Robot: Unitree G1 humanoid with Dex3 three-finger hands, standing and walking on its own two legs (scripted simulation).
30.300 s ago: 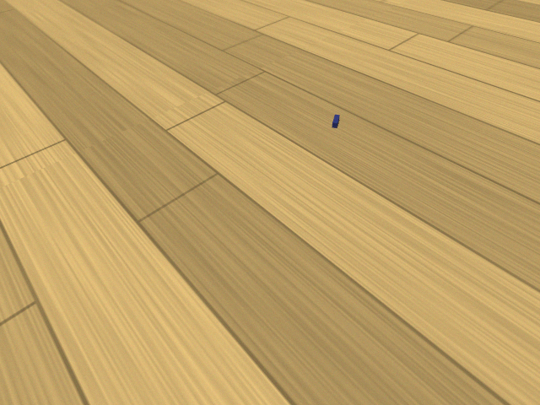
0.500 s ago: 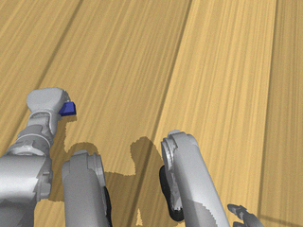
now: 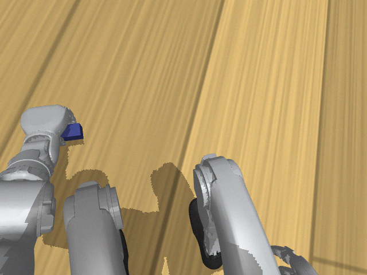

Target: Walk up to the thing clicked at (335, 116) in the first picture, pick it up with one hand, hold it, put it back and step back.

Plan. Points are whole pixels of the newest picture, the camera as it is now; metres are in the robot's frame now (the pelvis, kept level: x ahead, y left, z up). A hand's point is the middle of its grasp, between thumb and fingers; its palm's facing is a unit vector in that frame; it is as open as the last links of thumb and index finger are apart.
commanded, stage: lower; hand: left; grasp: from above
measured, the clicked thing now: (60, 133) +0.47 +0.23 -0.22
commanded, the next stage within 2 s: rest in 0.14 s
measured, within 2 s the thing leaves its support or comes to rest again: rests again in 1.16 s
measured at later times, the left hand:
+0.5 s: hand (67, 137) +0.46 +0.22 -0.24, palm faces -0.49 -0.06 -0.87, open 6.3 cm
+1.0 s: hand (70, 138) +0.46 +0.22 -0.27, palm faces -0.46 -0.09 -0.88, open 6.3 cm
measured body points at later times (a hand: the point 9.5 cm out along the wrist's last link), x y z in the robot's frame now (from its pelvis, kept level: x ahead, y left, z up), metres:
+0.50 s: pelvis +0.01 +0.00 -0.02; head +0.27 +0.06 +0.34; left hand +0.48 +0.22 -0.19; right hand +0.03 -0.26 -0.12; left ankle +0.07 +0.13 -0.30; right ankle +0.10 -0.13 -0.30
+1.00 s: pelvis +0.01 +0.01 -0.04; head +0.27 +0.08 +0.32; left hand +0.48 +0.22 -0.22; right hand +0.01 -0.26 -0.11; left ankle +0.07 +0.13 -0.30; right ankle +0.10 -0.13 -0.30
